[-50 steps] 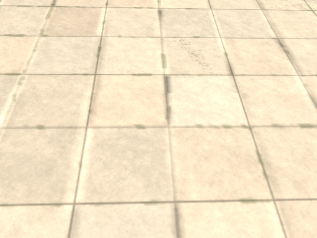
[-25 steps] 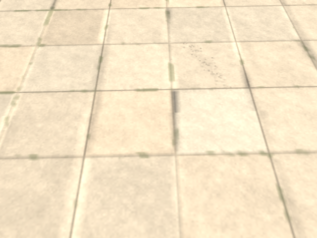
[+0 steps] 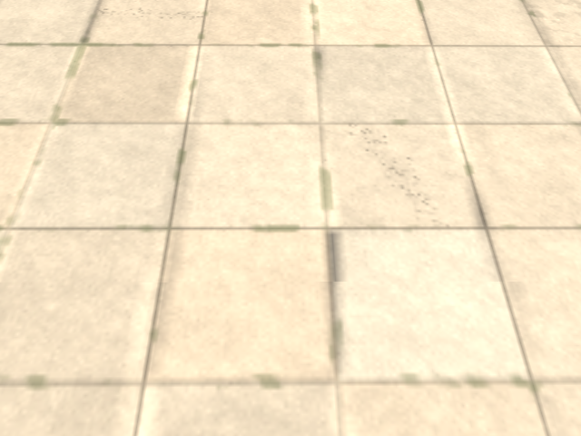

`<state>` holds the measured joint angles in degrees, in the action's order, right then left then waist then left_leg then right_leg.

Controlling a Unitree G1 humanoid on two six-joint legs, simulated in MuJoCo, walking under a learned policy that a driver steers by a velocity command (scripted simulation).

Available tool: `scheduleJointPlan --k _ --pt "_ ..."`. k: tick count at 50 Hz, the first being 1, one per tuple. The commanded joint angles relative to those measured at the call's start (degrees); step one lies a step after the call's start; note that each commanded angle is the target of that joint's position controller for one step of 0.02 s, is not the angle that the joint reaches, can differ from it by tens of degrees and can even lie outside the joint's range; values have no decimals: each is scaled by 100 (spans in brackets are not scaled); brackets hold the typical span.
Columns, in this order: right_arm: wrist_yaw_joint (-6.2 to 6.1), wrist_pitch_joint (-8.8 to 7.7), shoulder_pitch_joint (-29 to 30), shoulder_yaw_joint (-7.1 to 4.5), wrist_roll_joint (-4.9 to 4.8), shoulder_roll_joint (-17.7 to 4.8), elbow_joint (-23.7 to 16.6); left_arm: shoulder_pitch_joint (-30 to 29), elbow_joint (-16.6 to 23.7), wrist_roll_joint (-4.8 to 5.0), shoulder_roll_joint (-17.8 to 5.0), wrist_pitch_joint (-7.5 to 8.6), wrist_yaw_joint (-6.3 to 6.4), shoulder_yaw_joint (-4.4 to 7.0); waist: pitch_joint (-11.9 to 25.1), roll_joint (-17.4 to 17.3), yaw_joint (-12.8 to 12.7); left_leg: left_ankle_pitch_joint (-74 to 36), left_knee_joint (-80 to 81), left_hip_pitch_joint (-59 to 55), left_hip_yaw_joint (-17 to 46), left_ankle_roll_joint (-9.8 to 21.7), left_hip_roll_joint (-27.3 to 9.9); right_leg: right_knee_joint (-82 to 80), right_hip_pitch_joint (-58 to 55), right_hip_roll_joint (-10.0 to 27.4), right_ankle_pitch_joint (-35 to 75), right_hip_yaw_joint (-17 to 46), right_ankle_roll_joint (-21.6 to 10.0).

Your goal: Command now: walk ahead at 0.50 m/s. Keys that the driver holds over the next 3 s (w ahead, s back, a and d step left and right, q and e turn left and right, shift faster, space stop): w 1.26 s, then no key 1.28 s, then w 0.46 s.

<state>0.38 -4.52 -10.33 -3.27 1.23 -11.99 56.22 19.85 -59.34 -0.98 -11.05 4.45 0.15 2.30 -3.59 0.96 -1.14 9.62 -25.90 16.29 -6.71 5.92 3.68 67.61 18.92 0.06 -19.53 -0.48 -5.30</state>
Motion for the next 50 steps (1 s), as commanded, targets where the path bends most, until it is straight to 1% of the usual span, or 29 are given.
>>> scheduleJointPlan --k 1,3,5,7,10,15,17,18,19,20,21,22,23,24,25,26,27,28,30,32,35,37,42,44,46,47,48,49,50 --pt "-42 -137 -668 15 -38 -159 107 340 233 -111 -209 -92 -84 83 204 -309 -74 -981 1593 -819 1794 672 -1623 -107 991 450 338 258 113" --pt "-61 -203 -934 -10 -63 -356 222 115 341 -137 -188 -183 -137 93 109 -341 -136 -1299 1709 -741 1516 681 -1527 -358 1180 497 495 128 221" --pt "-62 -211 -1124 -22 -56 -482 262 -422 548 -138 -248 -234 -163 95 -51 -361 -73 -1290 1877 -752 1340 671 -1458 -754 1564 601 900 12 323" --pt "-55 -193 -1312 6 -54 -454 285 -988 753 -104 -291 -239 -176 84 -169 -380 49 -1479 1949 -857 1185 618 -1357 -1343 1813 641 1314 -100 399" --pt "-53 -184 -1603 32 -53 -453 338 -1653 980 -42 -220 -216 -183 21 -207 -431 235 -1883 1930 -1076 964 518 -1264 -2341 1699 532 1787 -290 424" --pt "-115 -149 -2052 25 5 -519 501 -2322 1246 -23 -307 -165 -160 7 -282 -501 433 -2383 1676 -2026 937 551 -1538 -3187 1765 352 1729 -398 218" --pt "-154 -131 -1989 1 36 -583 524 -2280 1291 -27 -375 -117 -149 37 -266 -504 325 -2997 1375 -2303 892 506 -1660 -3431 1555 252 1349 -419 53" --pt "-168 -127 -1877 -13 42 -629 513 -2045 1237 -28 -416 -86 -128 66 -154 -530 181 -3710 1051 -2319 808 437 -1657 -3569 1141 112 1123 -479 -49" --pt "-174 -117 -1797 -33 45 -689 511 -1550 1084 -34 -493 -52 -93 119 100 -556 -34 -4419 474 -2303 737 364 -1615 -3701 502 -78 954 -548 -155" --pt "-163 -92 -1686 -37 21 -704 494 -638 768 -62 -582 1 -48 191 549 -405 -426 -4548 -540 -2079 555 257 -1417 -4083 -559 -246 1176 -645 -287" --pt "-144 -96 -1647 7 -30 -589 378 380 492 -186 -907 57 13 309 1163 -159 -771 -3241 -1936 -1044 417 150 -1182 -4111 -2076 432 1012 85 -533" --pt "-73 -91 -2224 116 -275 -25 216 990 440 -298 -1559 54 26 476 1982 1096 -626 141 -4276 995 45 -154 -209 -4536 -3752 2220 381 2854 -1290" --pt "-64 -84 -2091 -18 -126 -451 282 620 455 -74 -1414 -46 -36 456 1984 712 -504 1876 -4996 1646 859 -71 -24 -5235 -3479 2329 222 3955 -1389" --pt "-56 -66 -1576 -62 -68 -511 128 -92 556 20 -1124 -62 -52 372 1000 377 -210 1401 -5065 2012 966 -31 -401 -5295 -2628 2139 -90 2980 -1203" --pt "-30 -93 -1231 -40 -38 -431 44 -471 622 24 -728 -23 -80 268 480 51 -116 972 -4741 1929 956 -34 -614 -5541 -1833 1891 237 2329 -1032" --pt "-16 -62 -1135 -45 -5 -321 40 -609 592 13 -532 19 -72 207 214 64 57 751 -4387 1707 930 -50 -778 -5704 -1331 1605 584 1806 -806" --pt "9 15 -1223 -35 78 -238 51 -594 503 32 -362 58 -46 149 119 184 221 640 -4105 1414 913 -113 -881 -5815 -954 1375 963 1399 -645" --pt "45 88 -1317 -25 108 -140 94 -459 425 21 -315 101 -29 124 152 220 284 566 -3996 1235 865 -164 -888 -5860 -834 1273 1271 1153 -605" --pt "87 177 -1171 -34 119 -121 20 -115 284 28 -466 179 -15 145 136 195 332 384 -3811 1369 747 -256 -911 -5923 -851 1185 1875 883 -649" --pt "107 230 -688 -36 114 -165 -158 98 221 34 -589 196 -11 159 -4 184 284 13 -3463 1788 653 -357 -1005 -6065 -956 1124 1974 706 -655" --pt "126 240 87 -20 71 -209 -428 436 150 41 -545 179 -9 118 -157 197 111 -531 -2669 2215 521 -478 -1046 -6137 -1242 1020 2353 516 -601" --pt "134 223 506 23 35 -153 -569 616 110 41 -537 177 -2 97 -194 208 8 -806 -2027 2157 409 -508 -967 -6112 -1389 955 2656 373 -539" --pt "121 177 1270 84 8 -145 -842 1119 -79 -8 -572 158 59 81 -266 277 -233 -884 -1051 2118 207 -358 -735 -5899 -2205 1118 3329 267 -576" --pt "114 136 1384 72 9 -201 -933 1157 -134 -45 -618 135 95 94 -297 284 -204 -571 -823 2077 206 -221 -666 -5685 -2551 1264 3756 275 -601" --pt "82 80 1092 32 3 -273 -891 976 -132 -66 -695 125 124 116 -158 326 14 -136 -560 1472 118 -24 -452 -5191 -2654 1301 4904 153 -509" --pt "43 50 627 -17 7 -354 -748 892 -131 -72 -754 117 128 132 86 369 214 48 -437 852 46 89 -257 -4651 -2640 1268 5649 91 -440" --pt "-5 0 -239 -87 31 -450 -455 781 -120 -48 -774 95 114 134 520 240 589 -174 -59 -171 -38 227 -92 -3682 -2447 1097 5820 -70 -338" --pt "-66 -58 -1254 -199 148 -744 -173 710 -19 10 -689 101 97 96 1114 50 959 -174 -26 -1708 580 470 -667 -2365 -1441 890 4633 -195 -232" --pt "-98 -56 -1976 -375 269 -1400 -109 1202 175 261 -176 102 22 -15 2002 -1146 891 393 267 -3483 3229 1219 -2462 -31 563 -8 1514 -602 72"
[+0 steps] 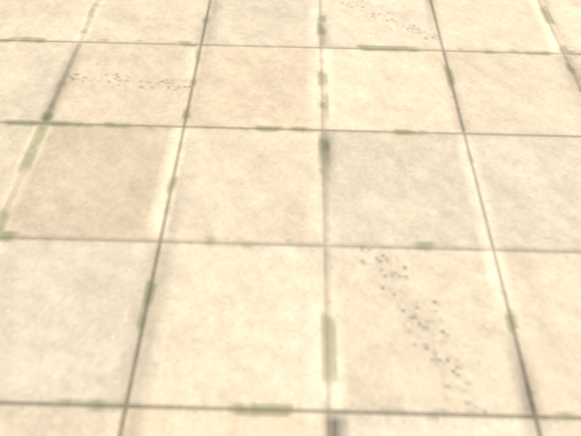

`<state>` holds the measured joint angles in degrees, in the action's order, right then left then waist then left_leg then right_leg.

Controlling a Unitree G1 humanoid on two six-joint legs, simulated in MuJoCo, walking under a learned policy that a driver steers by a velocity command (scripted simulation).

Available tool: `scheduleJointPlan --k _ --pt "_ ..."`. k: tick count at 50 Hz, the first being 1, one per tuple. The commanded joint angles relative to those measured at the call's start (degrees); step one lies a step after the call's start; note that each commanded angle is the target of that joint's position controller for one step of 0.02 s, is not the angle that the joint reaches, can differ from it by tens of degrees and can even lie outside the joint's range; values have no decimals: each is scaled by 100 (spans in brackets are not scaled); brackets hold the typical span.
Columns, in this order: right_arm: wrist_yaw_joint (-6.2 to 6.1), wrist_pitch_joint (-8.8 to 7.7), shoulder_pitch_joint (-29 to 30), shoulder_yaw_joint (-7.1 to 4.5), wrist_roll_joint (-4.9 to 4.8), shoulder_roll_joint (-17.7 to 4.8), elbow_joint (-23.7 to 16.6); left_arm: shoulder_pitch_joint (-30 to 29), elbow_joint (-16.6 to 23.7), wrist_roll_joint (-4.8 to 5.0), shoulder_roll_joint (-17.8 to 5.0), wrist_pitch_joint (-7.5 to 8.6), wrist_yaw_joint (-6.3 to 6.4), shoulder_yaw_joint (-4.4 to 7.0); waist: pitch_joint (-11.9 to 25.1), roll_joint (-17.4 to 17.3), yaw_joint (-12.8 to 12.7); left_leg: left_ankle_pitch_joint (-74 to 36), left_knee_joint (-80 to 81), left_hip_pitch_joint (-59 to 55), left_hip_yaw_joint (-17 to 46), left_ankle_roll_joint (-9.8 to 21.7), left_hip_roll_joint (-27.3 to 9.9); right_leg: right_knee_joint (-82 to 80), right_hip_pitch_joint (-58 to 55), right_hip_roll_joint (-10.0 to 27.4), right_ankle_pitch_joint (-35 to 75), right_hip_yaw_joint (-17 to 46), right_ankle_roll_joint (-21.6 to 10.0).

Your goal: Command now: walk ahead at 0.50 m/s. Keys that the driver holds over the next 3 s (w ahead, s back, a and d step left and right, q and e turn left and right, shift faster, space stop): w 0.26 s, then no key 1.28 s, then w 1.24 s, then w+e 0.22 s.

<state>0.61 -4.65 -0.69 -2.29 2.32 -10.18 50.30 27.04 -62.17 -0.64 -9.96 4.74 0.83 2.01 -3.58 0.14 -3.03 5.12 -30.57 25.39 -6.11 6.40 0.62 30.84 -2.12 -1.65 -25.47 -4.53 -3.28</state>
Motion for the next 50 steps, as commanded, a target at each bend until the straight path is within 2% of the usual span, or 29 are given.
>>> scheduleJointPlan --k 1,2,3,4,5,7,10,13,15,17,20,22,23,24,25,26,27,28,29,30,33,36,39,41,43,44,45,47,50 --pt "-49 54 -2596 -455 -42 -1461 469 382 399 100 -664 61 -50 145 2049 -812 941 853 1435 -4232 4485 1350 -2448 4532 3447 -204 -345 536 -196" --pt "-28 78 -1896 -382 -155 -1223 376 -133 549 21 -726 39 -53 191 1070 -457 661 1190 1521 -3386 3529 1159 -2216 4620 3842 193 112 743 -245" --pt "-3 46 -1487 -275 -161 -829 305 -461 631 -9 -643 68 -83 169 524 -184 551 976 1786 -2579 2887 984 -1975 4300 3791 402 534 737 -241" --pt "-9 9 -1325 -207 -151 -613 330 -544 631 -37 -537 38 -99 176 220 -176 366 726 1979 -2038 2369 744 -1683 3918 3575 573 759 707 -222" --pt "-37 -28 -1323 -147 -172 -441 414 -459 618 -122 -461 -39 -124 169 101 -296 197 424 2108 -1632 1970 574 -1445 3621 3285 680 873 690 -152" --pt "-65 -117 -1626 -128 -159 -459 562 -369 587 -170 -332 -164 -191 158 141 -335 101 -167 2200 -1451 1600 561 -1284 3425 3082 690 1018 571 -41" --pt "-71 -171 -1953 -164 -169 -699 675 -985 830 -165 -386 -255 -234 168 -25 -295 115 -415 2415 -1549 1292 612 -1193 2933 3617 828 1522 435 120" --pt "-65 -156 -2254 -127 -172 -661 734 -1768 1107 -122 -428 -262 -249 152 -177 -300 286 -730 2494 -1817 1087 565 -1077 2070 4008 875 2082 308 241" --pt "-73 -156 -2370 -88 -166 -625 778 -2066 1196 -83 -308 -236 -232 91 -232 -288 329 -2158 2260 -1855 754 462 -972 1350 3726 714 2326 123 269" --pt "-93 -149 -2564 -63 -160 -626 869 -2217 1206 -50 -206 -208 -187 28 -104 -373 418 -3228 1937 -2012 469 326 -893 819 3296 483 2540 -77 211" --pt "-144 -99 -2675 -32 -116 -610 976 -2201 1164 -50 -302 -155 -106 22 40 -584 450 -3755 1464 -2462 474 262 -983 415 2963 287 2462 -55 54" --pt "-198 -75 -2508 -53 -98 -680 978 -1738 996 -81 -479 -86 -45 79 179 -636 241 -4106 879 -2666 598 186 -1071 69 2464 136 2139 30 -111" --pt "-217 -57 -2397 -66 -129 -713 979 -1199 786 -109 -551 -19 -13 123 355 -485 -8 -4021 254 -2724 582 85 -975 -455 1933 38 2410 18 -198" --pt "-223 -56 -2432 -63 -192 -707 975 -671 602 -175 -706 87 16 167 647 -187 -198 -3188 -564 -2397 467 -78 -741 -866 1051 326 3865 205 -273" --pt "-252 -57 -2734 -2 -278 -480 854 -31 501 -281 -1159 154 29 250 1403 487 -185 -524 -1974 -1400 258 -249 -370 -191 -418 1657 7011 1260 -592" --pt "-244 55 -3685 54 -530 -55 1106 -114 513 -110 -1172 87 -12 241 2339 1331 119 3277 -3418 -607 415 -383 391 -165 -1242 2778 8637 2570 -1691" --pt "-269 186 -3393 -41 -335 -418 1195 -481 658 94 -934 1 -50 189 2148 552 143 3128 -3589 -558 927 -403 189 -512 -568 2497 7423 2395 -1665" --pt "-239 231 -2804 -57 -166 -394 1051 -1019 731 97 -690 -48 -30 109 1339 462 221 2881 -3556 -325 917 -439 81 -879 198 2227 6207 2043 -1497" --pt "-214 268 -2487 -51 -75 -296 1009 -1342 757 50 -445 -82 9 16 806 281 343 2559 -3223 -358 944 -483 -89 -1211 866 1955 5373 1730 -1270" --pt "-191 330 -2341 -56 -33 -266 989 -1469 749 31 -355 -100 67 -29 547 348 443 2323 -2843 -575 935 -541 -197 -1431 1358 1730 4975 1425 -1103" --pt "-203 520 -2645 11 -64 -39 1201 -1418 633 -48 -428 -104 95 -55 674 431 631 2072 -1979 -1298 692 -640 -129 -1571 1845 1387 4262 975 -870" --pt "-283 639 -2332 38 -94 -98 1212 -1303 557 -66 -588 -139 72 -36 659 555 512 1902 -1153 -1368 612 -636 -149 -1786 1896 1352 2508 1113 -806" --pt "-277 656 -2159 64 -105 -139 1243 -1355 518 -20 -650 -277 68 -10 434 603 490 1419 -487 -1608 508 -575 -145 -2062 2256 1288 439 1291 -644" --pt "-271 606 -2249 103 -75 -102 1329 -1359 489 39 -630 -370 76 -3 187 386 539 914 303 -1998 515 -478 -188 -2112 2633 1210 -377 1326 -363" --pt "-287 497 -2211 117 -32 -318 1278 -1106 422 62 -531 -430 72 6 -111 27 363 1150 1099 -1758 1167 -349 -664 -1959 2616 931 -319 1204 15" --pt "-284 459 -2043 121 -134 -349 1314 -1039 418 95 -407 -455 53 -1 -356 -560 196 1693 1310 -876 1343 -298 -704 -1759 2065 611 373 847 71" --pt "-280 396 -1932 171 -156 -187 1302 -982 346 58 -363 -452 40 -19 -271 -661 135 1868 1583 -506 1415 -351 -748 -1439 1401 583 984 770 60" --pt "-294 321 -1805 165 -196 -231 1280 -776 217 9 -324 -429 33 -35 -95 -565 33 1672 1715 -422 1353 -445 -699 -1251 905 608 1421 749 46" --pt "-307 307 -2000 170 -194 -191 1321 -796 123 1 -351 -387 39 -49 -53 -177 136 1179 1514 -868 1208 -405 -615 -1347 1156 678 1383 828 23"
Over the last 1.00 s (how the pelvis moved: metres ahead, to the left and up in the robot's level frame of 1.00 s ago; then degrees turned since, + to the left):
0.55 -0.02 -0.01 0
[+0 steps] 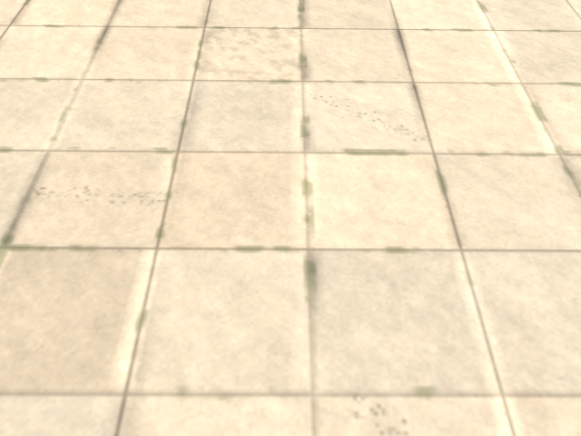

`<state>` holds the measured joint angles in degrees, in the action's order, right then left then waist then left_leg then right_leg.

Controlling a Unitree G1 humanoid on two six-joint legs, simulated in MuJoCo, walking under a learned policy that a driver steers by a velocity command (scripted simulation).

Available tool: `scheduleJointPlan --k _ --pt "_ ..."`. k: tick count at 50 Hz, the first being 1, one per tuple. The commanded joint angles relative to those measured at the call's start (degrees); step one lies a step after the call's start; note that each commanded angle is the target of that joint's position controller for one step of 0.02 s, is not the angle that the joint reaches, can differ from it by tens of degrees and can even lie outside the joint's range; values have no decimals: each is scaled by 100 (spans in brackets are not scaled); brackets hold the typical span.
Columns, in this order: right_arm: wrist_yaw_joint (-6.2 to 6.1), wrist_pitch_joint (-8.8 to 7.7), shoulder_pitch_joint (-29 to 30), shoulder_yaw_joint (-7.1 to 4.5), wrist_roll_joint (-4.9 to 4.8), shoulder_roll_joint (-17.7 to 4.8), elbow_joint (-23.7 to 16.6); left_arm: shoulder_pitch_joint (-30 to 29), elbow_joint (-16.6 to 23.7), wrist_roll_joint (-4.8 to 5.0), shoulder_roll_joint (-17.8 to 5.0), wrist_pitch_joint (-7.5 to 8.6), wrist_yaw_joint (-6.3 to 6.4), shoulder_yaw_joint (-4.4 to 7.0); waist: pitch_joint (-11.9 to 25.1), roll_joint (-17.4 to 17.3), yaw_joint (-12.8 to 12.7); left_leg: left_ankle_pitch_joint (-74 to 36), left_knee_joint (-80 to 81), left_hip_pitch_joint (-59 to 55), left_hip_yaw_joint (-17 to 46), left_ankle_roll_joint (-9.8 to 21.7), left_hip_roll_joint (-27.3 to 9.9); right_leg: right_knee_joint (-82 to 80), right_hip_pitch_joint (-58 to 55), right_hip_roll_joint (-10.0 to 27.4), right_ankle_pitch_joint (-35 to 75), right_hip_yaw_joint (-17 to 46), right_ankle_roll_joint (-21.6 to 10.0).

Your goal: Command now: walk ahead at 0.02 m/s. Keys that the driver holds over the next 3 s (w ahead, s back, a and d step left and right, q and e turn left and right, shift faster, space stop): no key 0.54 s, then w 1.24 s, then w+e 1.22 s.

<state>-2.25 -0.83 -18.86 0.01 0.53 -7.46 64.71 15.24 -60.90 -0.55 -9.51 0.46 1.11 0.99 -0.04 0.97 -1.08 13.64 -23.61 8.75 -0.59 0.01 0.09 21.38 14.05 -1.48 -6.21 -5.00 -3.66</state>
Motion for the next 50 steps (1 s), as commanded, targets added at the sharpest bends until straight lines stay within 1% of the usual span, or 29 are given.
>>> scheduleJointPlan --k 1,5,11,27,28,29,30,31,32,33,34,35,36,37,38,39,40,41,42,43,44,45,46,47,48,49,50 --pt "-18 -66 -254 -55 -6 -438 -100 360 -25 2 -377 46 18 43 -419 -211 -25 264 780 710 635 252 -552 -430 -381 665 -575 878 69" --pt "-15 -51 -392 -46 4 -420 -62 372 -123 9 -326 49 44 10 -428 -131 34 144 731 596 605 288 -546 -445 -328 668 -519 869 94" --pt "-21 -55 -453 -24 -2 -380 -26 497 -267 9 -279 49 70 -20 -418 -116 42 -50 701 496 571 302 -541 -383 -367 683 -330 863 95" --pt "-44 -54 -567 23 -6 -293 66 630 -481 10 -173 38 109 -48 -481 -143 36 -375 669 345 529 309 -536 -266 -458 708 23 837 96" --pt "-43 -52 -641 24 3 -282 91 663 -501 7 -156 32 106 -50 -375 -141 47 36 714 308 514 328 -488 -272 -495 651 -371 810 89" --pt "-39 -40 -690 -6 17 -342 99 646 -491 3 -201 16 100 -27 -425 -160 61 605 705 364 502 376 -413 -189 -416 547 -906 752 63" --pt "-32 -18 -722 -55 25 -442 77 636 -458 1 -265 -6 89 11 -493 -231 74 1420 657 460 531 480 -350 -5 -259 406 -1662 655 -6" --pt "-17 8 -722 -95 35 -520 24 607 -407 -18 -291 -26 68 40 -681 -335 98 2219 707 614 684 606 -383 156 40 305 -2373 598 -71" --pt "-2 20 -809 -123 36 -555 -12 502 -325 -37 -266 -31 40 48 -945 -392 166 2789 846 701 933 739 -512 339 425 244 -2713 568 -102" --pt "4 14 -986 -156 25 -619 -1 354 -219 -52 -157 -7 4 33 -1138 -580 268 3151 1078 564 1343 900 -761 684 857 139 -2650 449 -85" --pt "0 -3 -1203 -213 17 -737 48 149 -92 -87 -25 38 -38 11 -1239 -880 375 3383 1454 287 1900 1099 -1167 1257 1262 -3 -2163 151 -28" --pt "-6 -24 -1217 -276 29 -866 61 -15 37 -161 11 93 -75 5 -1354 -1042 404 3290 1665 111 2308 1301 -1575 1688 1564 101 -1690 21 -31" --pt "1 -56 -1207 -303 48 -873 41 -166 156 -171 -106 154 -105 41 -1344 -938 422 2992 1751 3 2458 1412 -1741 1966 1767 244 -1618 105 -53" --pt "14 -98 -1183 -325 80 -897 22 -228 257 -151 -209 214 -138 82 -1283 -849 390 2666 1725 -163 2450 1457 -1793 2110 1914 325 -1741 190 -76" --pt "27 -144 -1123 -341 98 -905 7 -242 339 -127 -259 274 -168 109 -1258 -823 330 2281 1620 -259 2330 1447 -1784 2047 1921 406 -1797 250 -93" --pt "35 -184 -1021 -346 84 -876 -23 -228 387 -87 -266 326 -193 129 -1214 -760 253 1916 1513 -271 2077 1366 -1667 1797 1729 402 -1766 222 -94" --pt "43 -217 -885 -357 55 -878 -61 -101 385 -50 -219 368 -210 142 -1143 -724 135 1577 1363 -112 1775 1264 -1500 1433 1267 317 -1556 109 -92" --pt "50 -235 -670 -367 17 -894 -118 277 279 -15 -144 398 -218 154 -1044 -663 -97 1270 1103 323 1411 1141 -1283 940 415 150 -1182 -73 -94" --pt "64 -256 -500 -366 7 -877 -177 905 55 9 -150 412 -206 203 -881 -504 -371 857 638 924 1055 1001 -1009 552 -712 -73 -1014 -158 -88" --pt "96 -323 -366 -322 24 -743 -262 1679 -170 -20 -378 443 -148 309 -570 17 -703 281 -425 1638 529 805 -624 195 -1950 249 -1192 430 -155" --pt "165 -390 -234 -202 -12 -298 -552 2463 -276 -69 -1044 453 -72 479 -231 1619 -918 898 -2471 2753 -390 455 177 -952 -2751 1728 -2669 2852 -594" --pt "209 -388 -91 -304 144 -672 -680 2674 -429 -48 -1028 360 -74 468 -326 1455 -783 1682 -3728 3277 -173 507 240 -1358 -2469 2343 -2838 4149 -946" --pt "257 -368 83 -316 204 -642 -716 1913 -201 -83 -805 331 -67 382 -730 524 -366 1221 -4276 3436 114 596 -191 -1268 -1905 2260 -2888 3639 -902" --pt "312 -395 131 -278 163 -481 -709 1385 -6 -77 -703 359 -90 346 -857 109 -190 643 -4280 3313 200 603 -363 -1338 -1451 2048 -2425 3104 -820" --pt "355 -411 116 -278 123 -414 -693 1091 99 -68 -649 398 -89 309 -844 -4 -18 261 -4118 3118 194 573 -481 -1444 -1212 1819 -1915 2604 -719" --pt "381 -380 85 -301 153 -456 -688 1023 103 -49 -503 451 -76 245 -787 32 80 71 -3956 2997 138 506 -533 -1485 -1157 1635 -1319 2200 -643" --pt "399 -329 37 -315 163 -469 -666 1084 62 -39 -430 492 -62 205 -696 109 124 -68 -3874 2933 40 446 -516 -1467 -1223 1475 -693 1838 -589"
Over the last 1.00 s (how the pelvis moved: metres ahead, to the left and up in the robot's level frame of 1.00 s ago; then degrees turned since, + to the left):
0.31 -0.01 0.02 1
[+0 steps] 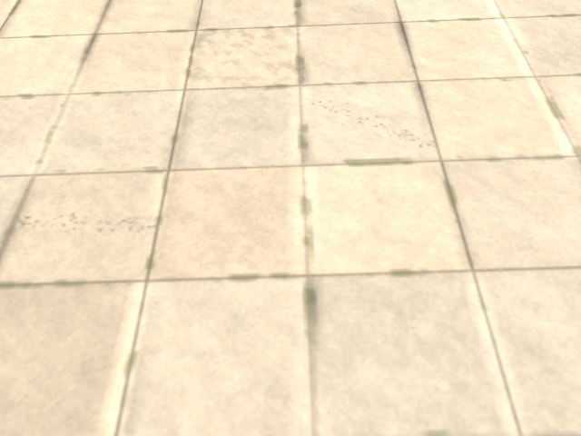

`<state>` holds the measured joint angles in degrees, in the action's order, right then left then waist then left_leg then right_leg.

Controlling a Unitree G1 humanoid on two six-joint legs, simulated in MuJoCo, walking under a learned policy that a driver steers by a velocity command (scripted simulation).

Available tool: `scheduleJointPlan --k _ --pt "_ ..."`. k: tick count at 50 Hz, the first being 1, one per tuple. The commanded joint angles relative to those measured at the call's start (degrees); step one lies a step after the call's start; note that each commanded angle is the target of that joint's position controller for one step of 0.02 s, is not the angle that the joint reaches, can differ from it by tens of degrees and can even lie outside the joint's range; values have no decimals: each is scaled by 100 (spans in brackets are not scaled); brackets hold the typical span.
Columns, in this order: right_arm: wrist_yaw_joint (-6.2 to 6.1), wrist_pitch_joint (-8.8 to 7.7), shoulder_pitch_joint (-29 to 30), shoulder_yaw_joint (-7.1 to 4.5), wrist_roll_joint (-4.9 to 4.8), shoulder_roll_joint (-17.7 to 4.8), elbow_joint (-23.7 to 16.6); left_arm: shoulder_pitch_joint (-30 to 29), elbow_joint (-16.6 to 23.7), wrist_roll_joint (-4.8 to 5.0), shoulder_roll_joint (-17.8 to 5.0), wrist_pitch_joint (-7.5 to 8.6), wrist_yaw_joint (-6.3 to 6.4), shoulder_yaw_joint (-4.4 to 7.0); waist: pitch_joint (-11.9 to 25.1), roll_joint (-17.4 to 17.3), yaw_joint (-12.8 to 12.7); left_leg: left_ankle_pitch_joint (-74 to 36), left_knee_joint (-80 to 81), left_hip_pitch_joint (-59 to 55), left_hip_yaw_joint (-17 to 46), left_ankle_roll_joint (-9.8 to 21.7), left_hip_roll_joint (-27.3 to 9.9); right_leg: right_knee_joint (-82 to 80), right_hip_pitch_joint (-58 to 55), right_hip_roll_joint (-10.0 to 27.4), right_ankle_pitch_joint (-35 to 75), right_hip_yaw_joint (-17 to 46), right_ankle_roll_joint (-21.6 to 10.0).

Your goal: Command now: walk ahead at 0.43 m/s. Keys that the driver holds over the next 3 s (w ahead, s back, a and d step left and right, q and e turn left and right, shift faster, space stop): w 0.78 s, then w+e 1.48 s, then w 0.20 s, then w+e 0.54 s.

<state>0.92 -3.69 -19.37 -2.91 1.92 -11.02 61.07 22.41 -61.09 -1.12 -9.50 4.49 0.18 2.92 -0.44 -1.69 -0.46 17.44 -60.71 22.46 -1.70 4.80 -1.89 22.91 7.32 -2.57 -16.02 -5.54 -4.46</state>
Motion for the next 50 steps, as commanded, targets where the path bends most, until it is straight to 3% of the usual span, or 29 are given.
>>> scheduleJointPlan --k 1,4,7,10,13,15,16,17,18,19,20,21,23,25,28,33,38,41,43,44,45,46,47,48,49,50 --pt "92 1 141 -43 21 -151 -332 550 -1 30 -416 123 47 -11 -609 455 69 -541 -102 1624 45 -75 -278 -1553 -673 1515 1014 1645 -494" --pt "98 88 784 -36 0 -125 -583 929 -152 33 -435 164 64 -70 -620 535 15 -810 273 1941 -208 -188 -208 -1435 -828 1378 2550 1108 -507" --pt "112 94 1710 35 -51 -48 -952 950 -151 24 -405 179 66 -128 -807 609 -98 -1243 1418 1732 -441 -231 -67 -1492 -589 1206 3100 773 -490" --pt "106 92 2192 80 -101 -65 -1152 1060 -206 31 -509 207 98 -126 -849 722 -169 -1517 2385 1130 -655 -94 129 -1507 -613 1261 3643 628 -475" --pt "26 53 1871 1 -100 -288 -1144 891 -218 18 -674 236 123 -89 -571 743 112 -1305 2707 389 -682 242 377 -873 -1056 1422 5334 491 -430" --pt "-59 -19 594 -142 -94 -528 -742 709 -192 -14 -812 193 143 -38 117 733 656 -1018 2928 -820 -643 471 629 662 -1220 1396 6117 388 -353" --pt "-109 -60 -269 -235 -28 -688 -465 635 -164 16 -832 165 129 -29 527 608 1025 -1066 3261 -1969 -418 599 419 1868 -646 1227 5280 284 -291" --pt "-148 -78 -1083 -374 109 -1193 -337 785 -21 38 -557 149 91 -87 1187 -56 1154 -121 3366 -3166 1177 864 -982 3736 437 836 2856 64 -251" --pt "-83 -6 -914 -425 44 -1353 -390 1388 11 238 -155 130 -8 -89 1714 -1240 669 594 4478 -4109 4342 1741 -2257 5843 2290 -320 -1306 364 -79" --pt "-35 23 -124 -379 -115 -1156 -515 774 148 99 -589 98 4 -5 986 -287 477 1265 4818 -3390 3963 1544 -1970 5969 2868 159 -793 900 -205" --pt "-21 -12 370 -261 -152 -755 -603 169 335 51 -629 116 -22 20 271 23 388 1072 4946 -2547 3087 1356 -1808 5674 2966 402 -290 856 -219" --pt "-15 -71 510 -179 -117 -465 -552 21 363 40 -507 125 -32 15 -158 344 187 297 5134 -1816 2483 1161 -1574 5257 2711 599 -43 845 -211" --pt "-81 -180 370 -65 -100 -202 -376 193 316 -102 -268 -20 -71 -1 -231 207 -131 -658 5228 -1132 1607 867 -1160 4682 2097 792 51 854 -96" --pt "-109 -268 52 -52 -105 -295 -255 144 358 -120 -212 -131 -112 4 -264 96 -207 -1299 5286 -1033 1220 842 -1009 4375 2088 822 112 730 8" --pt "-107 -291 -267 -65 -119 -518 -205 -631 661 -116 -344 -224 -160 22 -474 10 -127 -1466 5513 -1185 874 800 -893 3745 2741 962 669 541 166" --pt "-101 -272 -826 -1 -139 -472 -137 -1858 1082 -18 -330 -206 -198 -28 -577 -97 203 -2570 5467 -1740 427 554 -678 2188 3022 843 1577 210 310" --pt "-165 -255 -1302 18 -82 -507 20 -2598 1343 1 -344 -152 -192 -67 -607 -220 432 -3437 5162 -2721 317 578 -865 1270 3053 587 1585 10 140" --pt "-221 -249 -1099 -16 -33 -637 20 -2419 1358 1 -432 -86 -166 -31 -493 -298 198 -4725 4670 -3135 64 540 -1032 893 2561 348 1005 -105 -154" --pt "-252 -228 -961 -55 -9 -750 30 -1467 1068 -14 -600 -40 -100 76 20 -355 -230 -6055 3498 -3188 -175 404 -1030 719 1424 -46 638 -240 -429" --pt "-255 -198 -844 -62 -38 -772 -3 -535 752 -58 -711 0 -65 159 471 -238 -640 -5747 2394 -2798 -384 282 -890 365 302 -109 916 -207 -590" --pt "-244 -204 -787 -20 -87 -661 -178 426 532 -189 -1113 19 -22 291 1061 123 -975 -3981 789 -1584 -555 168 -711 381 -1145 875 563 957 -903" --pt "-121 -224 -1359 36 -278 -192 -321 706 487 -209 -1650 -25 -36 440 1586 1492 -628 398 -1482 673 -585 -111 531 -241 -2622 2446 353 4144 -1898" --pt "-110 -240 -878 -67 -141 -598 -400 175 521 19 -1470 -110 -101 405 1391 781 -471 845 -1925 1380 341 -24 370 -723 -2395 2264 58 4633 -1799" --pt "-85 -297 -262 -78 -127 -645 -652 -420 653 66 -1225 -117 -111 338 537 556 -312 297 -1719 1710 397 0 49 -796 -1613 2110 205 3696 -1608" --pt "-80 -350 11 -75 -113 -628 -728 -651 673 40 -921 -91 -125 263 168 118 -180 -70 -1335 1536 393 -29 -135 -953 -945 1874 884 3173 -1426" --pt "-78 -313 84 -84 -55 -565 -766 -721 660 42 -763 -61 -96 212 -24 42 -3 -179 -977 1275 404 -95 -259 -1026 -452 1621 1406 2759 -1263"
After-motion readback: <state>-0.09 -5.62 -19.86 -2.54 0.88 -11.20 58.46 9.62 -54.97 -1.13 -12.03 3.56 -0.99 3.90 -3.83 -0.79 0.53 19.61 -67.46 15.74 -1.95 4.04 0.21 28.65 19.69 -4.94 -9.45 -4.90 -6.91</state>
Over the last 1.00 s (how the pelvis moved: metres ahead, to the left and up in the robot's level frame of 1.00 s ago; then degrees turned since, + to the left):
0.15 -0.03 0.00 0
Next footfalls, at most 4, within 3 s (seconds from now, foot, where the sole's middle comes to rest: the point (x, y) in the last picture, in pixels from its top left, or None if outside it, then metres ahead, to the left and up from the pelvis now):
0.32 left None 0.35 0.08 -0.78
0.88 right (353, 372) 0.67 -0.09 -0.78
1.44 left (304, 261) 1.01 0.03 -0.78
1.98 right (409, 226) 1.14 -0.29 -0.78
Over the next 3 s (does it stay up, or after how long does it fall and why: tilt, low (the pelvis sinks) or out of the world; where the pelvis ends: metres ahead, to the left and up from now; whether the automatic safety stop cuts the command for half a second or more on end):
stays up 1.45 -0.54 -0.01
